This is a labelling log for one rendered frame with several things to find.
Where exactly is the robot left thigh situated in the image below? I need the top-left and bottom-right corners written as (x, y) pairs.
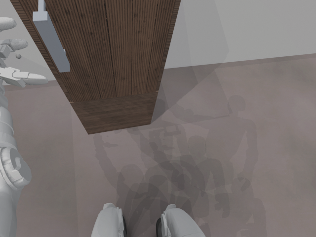
top-left (91, 207), bottom-right (124, 237)

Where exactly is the robot left upper arm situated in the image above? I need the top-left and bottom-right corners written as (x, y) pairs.
top-left (0, 147), bottom-right (32, 237)

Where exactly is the cupboard door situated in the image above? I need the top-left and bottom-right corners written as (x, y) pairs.
top-left (18, 0), bottom-right (176, 103)

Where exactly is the robot left hand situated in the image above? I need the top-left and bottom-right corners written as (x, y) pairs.
top-left (0, 17), bottom-right (48, 88)

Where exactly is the robot left forearm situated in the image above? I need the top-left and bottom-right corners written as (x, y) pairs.
top-left (0, 83), bottom-right (18, 151)

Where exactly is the handle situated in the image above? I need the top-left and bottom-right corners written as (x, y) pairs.
top-left (33, 0), bottom-right (70, 73)

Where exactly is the robot right shin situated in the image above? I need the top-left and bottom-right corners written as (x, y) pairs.
top-left (161, 204), bottom-right (176, 237)

